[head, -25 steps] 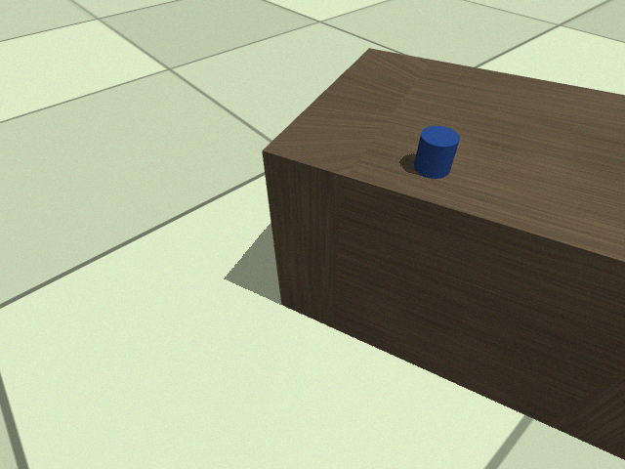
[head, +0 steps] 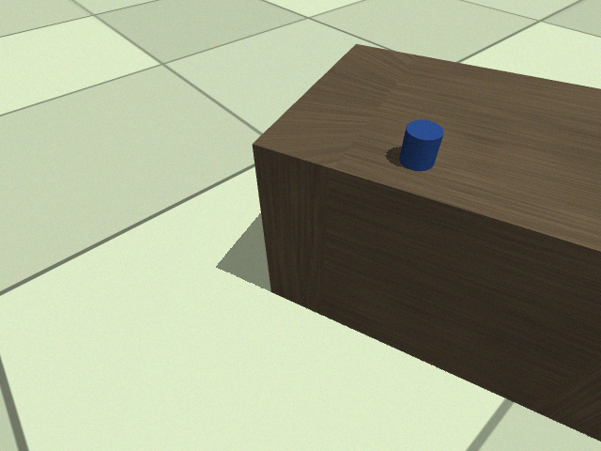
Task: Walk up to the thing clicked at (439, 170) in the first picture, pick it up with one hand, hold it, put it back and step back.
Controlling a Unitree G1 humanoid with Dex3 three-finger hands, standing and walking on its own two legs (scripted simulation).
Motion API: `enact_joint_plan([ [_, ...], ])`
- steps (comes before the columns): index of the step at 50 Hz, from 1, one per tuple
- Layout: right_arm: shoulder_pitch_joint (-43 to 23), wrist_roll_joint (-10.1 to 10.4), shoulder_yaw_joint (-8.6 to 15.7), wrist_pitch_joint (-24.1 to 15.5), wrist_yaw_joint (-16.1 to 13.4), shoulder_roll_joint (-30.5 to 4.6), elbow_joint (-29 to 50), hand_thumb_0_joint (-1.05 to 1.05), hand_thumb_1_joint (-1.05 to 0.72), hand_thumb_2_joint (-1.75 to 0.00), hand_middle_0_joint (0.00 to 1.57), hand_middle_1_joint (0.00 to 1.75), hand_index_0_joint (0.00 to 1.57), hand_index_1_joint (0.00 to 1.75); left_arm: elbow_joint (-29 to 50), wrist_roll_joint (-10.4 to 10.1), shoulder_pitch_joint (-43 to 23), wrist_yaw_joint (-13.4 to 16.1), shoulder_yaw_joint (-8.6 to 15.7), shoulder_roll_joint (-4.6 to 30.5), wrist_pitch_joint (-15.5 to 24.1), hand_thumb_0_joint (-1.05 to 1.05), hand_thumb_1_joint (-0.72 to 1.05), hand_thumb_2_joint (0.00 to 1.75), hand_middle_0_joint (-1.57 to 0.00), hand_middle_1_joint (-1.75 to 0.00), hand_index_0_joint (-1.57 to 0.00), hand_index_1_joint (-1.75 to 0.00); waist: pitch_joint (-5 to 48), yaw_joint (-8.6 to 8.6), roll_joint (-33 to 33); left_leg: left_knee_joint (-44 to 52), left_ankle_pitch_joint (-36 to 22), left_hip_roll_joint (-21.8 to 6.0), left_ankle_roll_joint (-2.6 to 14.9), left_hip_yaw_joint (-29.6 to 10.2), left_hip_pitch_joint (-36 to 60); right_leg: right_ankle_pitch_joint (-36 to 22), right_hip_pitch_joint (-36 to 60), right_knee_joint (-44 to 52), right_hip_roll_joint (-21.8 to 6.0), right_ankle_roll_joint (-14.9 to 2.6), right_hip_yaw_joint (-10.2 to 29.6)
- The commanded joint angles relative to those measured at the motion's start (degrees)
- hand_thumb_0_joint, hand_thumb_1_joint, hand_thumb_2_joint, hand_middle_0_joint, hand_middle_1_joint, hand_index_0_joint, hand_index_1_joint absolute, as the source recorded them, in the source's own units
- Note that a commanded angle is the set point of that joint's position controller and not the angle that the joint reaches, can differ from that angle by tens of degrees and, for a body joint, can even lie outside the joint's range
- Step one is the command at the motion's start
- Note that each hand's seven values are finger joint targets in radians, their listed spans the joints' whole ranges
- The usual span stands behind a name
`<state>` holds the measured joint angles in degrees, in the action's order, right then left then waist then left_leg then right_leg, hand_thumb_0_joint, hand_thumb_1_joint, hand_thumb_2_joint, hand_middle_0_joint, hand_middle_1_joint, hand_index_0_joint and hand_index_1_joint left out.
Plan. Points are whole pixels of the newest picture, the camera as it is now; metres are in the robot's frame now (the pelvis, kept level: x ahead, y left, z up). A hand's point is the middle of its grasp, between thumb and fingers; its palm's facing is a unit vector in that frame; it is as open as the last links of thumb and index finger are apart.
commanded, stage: stand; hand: left
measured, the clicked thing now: (420, 145) +0.79 -0.25 -0.04
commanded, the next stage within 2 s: walk up in 0.62 s
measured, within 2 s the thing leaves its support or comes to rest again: neither
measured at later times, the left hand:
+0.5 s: hand out of the picture +0.08 +0.25 -0.16, palm faces -0.01 -0.94 -0.34, open 7.4 cm
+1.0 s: hand out of the picture +0.17 +0.18 -0.16, palm faces -0.21 -0.89 -0.40, open 7.4 cm
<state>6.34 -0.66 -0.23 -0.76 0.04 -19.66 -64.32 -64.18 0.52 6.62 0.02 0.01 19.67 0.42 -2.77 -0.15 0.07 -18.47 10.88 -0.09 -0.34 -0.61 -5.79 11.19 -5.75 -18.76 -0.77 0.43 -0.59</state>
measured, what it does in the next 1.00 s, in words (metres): steps to the right: right foot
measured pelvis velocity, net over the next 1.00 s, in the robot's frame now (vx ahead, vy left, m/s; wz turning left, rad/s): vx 0.05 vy -0.10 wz -0.22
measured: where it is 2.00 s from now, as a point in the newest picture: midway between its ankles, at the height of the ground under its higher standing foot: outside the picture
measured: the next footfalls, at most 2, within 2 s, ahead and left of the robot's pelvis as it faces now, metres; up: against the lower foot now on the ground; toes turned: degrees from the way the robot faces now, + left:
right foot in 0.92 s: +0.12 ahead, -0.25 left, +0.00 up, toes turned -15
left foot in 1.22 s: +0.23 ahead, -0.04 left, +0.00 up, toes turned -13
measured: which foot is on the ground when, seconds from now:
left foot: down 0.00-0.94, up 0.96-1.00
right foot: down 0.00-0.66, up 0.68-0.90, down 0.92-1.00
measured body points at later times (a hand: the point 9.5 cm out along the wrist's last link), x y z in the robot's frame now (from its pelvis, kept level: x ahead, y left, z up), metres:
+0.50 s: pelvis +0.00 +0.00 +0.00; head +0.01 +0.00 +0.45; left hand +0.08 +0.30 -0.13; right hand +0.08 -0.30 -0.13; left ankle -0.01 +0.12 -0.75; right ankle -0.01 -0.12 -0.75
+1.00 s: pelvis +0.05 -0.10 -0.04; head +0.07 -0.11 +0.41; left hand +0.18 +0.23 -0.14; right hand +0.03 -0.46 -0.15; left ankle +0.00 +0.09 -0.71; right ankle +0.08 -0.24 -0.75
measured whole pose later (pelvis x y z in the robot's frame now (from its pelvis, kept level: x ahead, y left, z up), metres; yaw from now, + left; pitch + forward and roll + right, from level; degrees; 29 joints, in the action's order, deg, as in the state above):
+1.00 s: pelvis +0.05 -0.10 -0.04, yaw -13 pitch -4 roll +0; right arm 13.6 -2.2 6.2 -1.1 -0.9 -27.9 -54.4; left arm -50.6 2.1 15.1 -6.2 6.7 25.3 -0.9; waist -6.2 -0.8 -1.6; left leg -55.0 31.8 -8.5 0.3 2.1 -12.6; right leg 17.4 -22.9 -43.8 -3.1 0.7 -1.2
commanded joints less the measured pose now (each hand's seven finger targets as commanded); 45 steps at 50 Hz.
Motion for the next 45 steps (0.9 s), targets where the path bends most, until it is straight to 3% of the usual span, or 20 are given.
enact_joint_plan([
  [1, -1.96, 0.28, 2.24, -1.08, -0.73, -11.94, 3.19, 0.0, -0.9, -0.9, 0.2, 0.3, 0.2, 0.3, 3.25, -0.11, -2.38, 0.65, 2.22, 12.19, 1.43, 0.0, 0.9, 0.9, -0.2, -0.3, -0.2, -0.3, 4.18, 0.14, 0.54, 2.96, -9.29, -6.87, 1.56, -5.26, -0.15, -8.64, 0.99, 2.72, -6.56, -2.02, 4.9],
  [6, -2.33, 0.34, 2.18, -1.2, -0.76, -12.13, 3.23, 0.0, -0.9, -0.9, 0.2, 0.3, 0.2, 0.3, 3.32, -0.1, -2.2, 0.65, 2.09, 12.0, 1.53, 0.0, 0.9, 0.9, -0.2, -0.3, -0.2, -0.3, 4.31, 0.08, -0.39, 2.13, -11.93, -7.16, 1.74, -5.11, 0.97, -11.79, 1.13, 2.57, -6.98, -1.94, 5.25],
  [22, -1.87, 0.27, 2.19, -1.14, -0.78, -12.17, 3.27, 0.0, -0.9, -0.9, 0.2, 0.3, 0.2, 0.3, 3.37, -0.06, -2.34, 0.63, 2.29, 12.12, 1.35, 0.0, 0.9, 0.9, -0.2, -0.3, -0.2, -0.3, 3.73, 0.11, -0.23, 3.14, -9.9, -6.98, 1.44, -5.2, 0.35, -9.21, 1.0, 3.07, -6.66, -1.89, 5.0],
  [28, -1.97, 0.29, 2.3, -1.19, -0.87, -12.28, 3.42, 0.0, -0.9, -0.9, 0.2, 0.3, 0.2, 0.3, 3.44, -0.05, -2.31, 0.64, 2.4, 12.48, 1.41, 0.0, 0.9, 0.9, -0.2, -0.3, -0.2, -0.3, 4.93, 0.05, 0.06, 2.36, -12.7, -7.22, 1.6, -5.0, 1.63, -11.98, 1.8, 2.52, -7.0, -2.14, 5.17],
  [30, -1.9, 0.22, 2.19, -1.24, -0.88, -12.36, 3.34, 0.0, -0.9, -0.9, 0.2, 0.3, 0.2, 0.3, 3.42, -0.08, -2.18, 0.58, 2.29, 12.13, 1.31, 0.0, 0.9, 0.9, -0.2, -0.3, -0.2, -0.3, 4.08, 0.0, -0.87, 2.9, -11.04, -6.92, 1.55, -4.88, 0.34, -10.85, 1.78, 2.93, -6.87, -1.99, 5.12],
  [31, 3.55, -0.71, 6.79, -2.64, -1.6, -19.17, 6.89, 0.0, -0.9, -0.9, 0.2, 0.3, 0.2, 0.3, 10.0, 2.07, -0.07, -1.71, 6.91, 17.43, -0.33, 0.0, 0.9, 0.9, -0.2, -0.3, -0.2, -0.3, 5.17, 2.65, 4.0, -3.8, 3.49, -7.16, 5.2, -4.09, 11.27, 0.25, -10.95, -6.54, -1.83, -3.85, 5.88],
  [32, 9.35, -1.02, 8.03, -3.06, -2.07, -21.18, 5.3, 0.0, -0.9, -0.9, 0.2, 0.3, 0.2, 0.3, 11.08, 2.3, -2.89, -2.68, 6.38, 15.12, -1.15, 0.0, 0.9, 0.9, -0.2, -0.3, -0.2, -0.3, 3.3, 5.19, -1.5, 0.14, 12.98, -13.3, 8.65, -10.03, 18.4, 11.82, -24.93, -14.33, 0.08, -2.84, 2.66],
  [33, 12.59, -0.89, 9.53, -3.29, -2.49, -23.24, 5.7, 0.0, -0.9, -0.9, 0.2, 0.3, 0.2, 0.3, 13.68, 3.08, -7.58, -3.56, 6.83, 14.49, -2.09, 0.0, 0.9, 0.9, -0.2, -0.3, -0.2, -0.3, -0.45, 7.82, -5.91, 7.01, 15.82, -23.84, 13.26, -18.5, 14.08, 17.8, -31.54, -28.04, -1.18, -1.71, 3.7],
  [34, 9.7, -0.68, 9.96, -3.71, -2.68, -23.9, 8.07, 0.0, -0.9, -0.9, 0.2, 0.3, 0.2, 0.3, 15.2, 3.03, -6.72, -3.94, 7.18, 14.39, -2.62, 0.0, 0.9, 0.9, -0.2, -0.3, -0.2, -0.3, -2.69, 5.71, -4.07, 8.67, 13.76, -29.24, 15.72, -21.13, 7.24, 16.95, -32.2, -35.67, -4.38, -1.26, 7.82],
  [35, 6.52, -0.74, 9.85, -4.24, -2.71, -23.02, 9.96, 0.0, -0.9, -0.9, 0.2, 0.3, 0.2, 0.3, 15.32, 2.41, -3.8, -4.42, 7.35, 14.62, -2.61, 0.0, 0.9, 0.9, -0.2, -0.3, -0.2, -0.3, -2.62, 2.99, -2.69, 8.82, 11.59, -29.1, 15.63, -19.61, 4.35, 14.46, -30.2, -37.9, -6.46, -1.45, 10.0],
  [37, 2.82, -1.5, 9.22, -4.57, -2.44, -20.05, 12.54, 0.0, -0.9, -0.9, 0.2, 0.3, 0.2, 0.3, 15.26, 1.82, 1.02, -5.7, 7.7, 14.45, -2.54, 0.0, 0.9, 0.9, -0.2, -0.3, -0.2, -0.3, -1.98, -0.39, -4.06, 6.19, 8.88, -23.8, 13.09, -10.56, 4.63, 12.12, -28.28, -34.25, -8.07, -1.13, 9.84],
  [40, 3.2, -2.18, 9.79, -4.71, -1.77, -20.28, 14.38, 0.0, -0.9, -0.9, 0.2, 0.3, 0.2, 0.3, 16.81, 1.95, 0.45, -7.42, 7.89, 14.05, -2.43, 0.0, 0.9, 0.9, -0.2, -0.3, -0.2, -0.3, -4.52, 1.3, -8.86, 4.7, 7.5, -19.04, 11.05, -1.0, -1.79, 9.69, -22.58, -25.97, -7.14, -0.15, 4.05],
  [41, 3.28, -2.1, 10.04, -4.75, -1.64, -20.9, 14.74, 0.0, -0.9, -0.9, 0.2, 0.3, 0.2, 0.3, 17.33, 1.89, 0.46, -7.67, 7.95, 13.78, -2.36, 0.0, 0.9, 0.9, -0.2, -0.3, -0.2, -0.3, -4.44, 1.04, -10.07, 3.56, 7.68, -18.35, 10.15, 0.88, -3.95, 8.6, -19.53, -23.63, -6.86, -0.54, 2.96],
  [43, 1.3, -2.09, 9.91, -4.44, -1.33, -20.85, 15.69, 0.0, -0.9, -0.9, 0.2, 0.3, 0.2, 0.3, 16.57, 1.85, 4.07, -7.61, 8.07, 14.01, -2.02, 0.0, 0.9, 0.9, -0.2, -0.3, -0.2, -0.3, -2.67, -0.54, -10.23, -0.77, 7.83, -16.24, 8.92, 4.35, -7.75, 6.14, -12.84, -21.01, -4.74, -1.17, -1.12],
  [44, -0.04, -2.1, 9.9, -4.15, -1.24, -21.04, 16.13, 0.0, -0.9, -0.9, 0.2, 0.3, 0.2, 0.3, 15.71, 1.82, 7.37, -7.46, 8.39, 14.1, -1.83, 0.0, 0.9, 0.9, -0.2, -0.3, -0.2, -0.3, -0.77, -2.45, -9.94, -4.47, 8.96, -15.87, 8.48, 5.3, -9.24, 4.69, -8.41, -20.05, -3.45, -1.71, -3.77],
  [45, -0.07, -1.84, 9.69, -3.64, -1.28, -20.41, 16.54, 0.0, -0.9, -0.9, 0.2, 0.3, 0.2, 0.3, 14.46, 2.0, 11.14, -7.14, 8.85, 15.06, -1.43, 0.0, 0.9, 0.9, -0.2, -0.3, -0.2, -0.3, 1.09, -4.08, -5.4, -11.56, 12.36, -14.35, 7.55, 7.46, -12.86, 2.21, -1.99, -17.92, -1.86, -1.89, -5.48],
])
